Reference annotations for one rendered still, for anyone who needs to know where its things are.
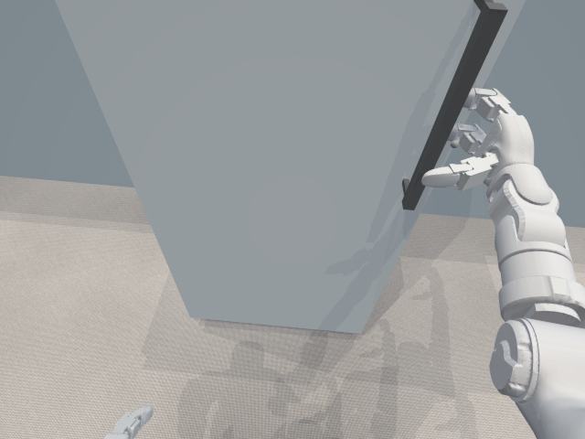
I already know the fridge door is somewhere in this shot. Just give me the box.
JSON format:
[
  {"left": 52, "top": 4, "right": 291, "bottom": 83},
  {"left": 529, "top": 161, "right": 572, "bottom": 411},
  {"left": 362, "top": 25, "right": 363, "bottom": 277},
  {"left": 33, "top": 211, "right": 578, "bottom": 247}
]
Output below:
[{"left": 55, "top": 0, "right": 526, "bottom": 334}]

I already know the left robot hand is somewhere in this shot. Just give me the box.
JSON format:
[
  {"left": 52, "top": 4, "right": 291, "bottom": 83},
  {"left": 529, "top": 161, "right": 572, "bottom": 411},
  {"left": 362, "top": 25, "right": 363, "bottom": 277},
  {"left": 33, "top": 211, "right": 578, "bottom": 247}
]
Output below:
[{"left": 103, "top": 406, "right": 154, "bottom": 439}]

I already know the robot right upper arm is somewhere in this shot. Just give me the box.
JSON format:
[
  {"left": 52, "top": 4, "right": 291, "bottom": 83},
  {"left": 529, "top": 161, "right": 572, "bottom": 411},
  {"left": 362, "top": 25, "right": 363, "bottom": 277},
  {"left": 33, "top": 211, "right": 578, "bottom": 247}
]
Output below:
[{"left": 489, "top": 317, "right": 585, "bottom": 439}]

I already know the handle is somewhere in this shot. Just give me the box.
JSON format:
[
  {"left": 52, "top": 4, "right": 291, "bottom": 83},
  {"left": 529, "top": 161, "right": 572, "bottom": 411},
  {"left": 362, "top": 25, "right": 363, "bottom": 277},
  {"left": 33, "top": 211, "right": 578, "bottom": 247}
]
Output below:
[{"left": 402, "top": 0, "right": 508, "bottom": 210}]

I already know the right robot hand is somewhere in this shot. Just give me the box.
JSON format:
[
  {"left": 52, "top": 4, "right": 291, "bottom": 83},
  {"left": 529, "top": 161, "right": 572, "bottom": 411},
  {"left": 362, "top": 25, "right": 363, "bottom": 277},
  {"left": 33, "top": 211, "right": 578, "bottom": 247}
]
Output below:
[{"left": 421, "top": 88, "right": 534, "bottom": 191}]

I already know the robot right forearm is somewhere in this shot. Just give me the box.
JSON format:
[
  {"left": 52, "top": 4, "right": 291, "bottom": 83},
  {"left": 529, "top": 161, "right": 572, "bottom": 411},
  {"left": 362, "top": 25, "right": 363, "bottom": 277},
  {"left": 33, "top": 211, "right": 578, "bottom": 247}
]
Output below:
[{"left": 486, "top": 164, "right": 585, "bottom": 328}]

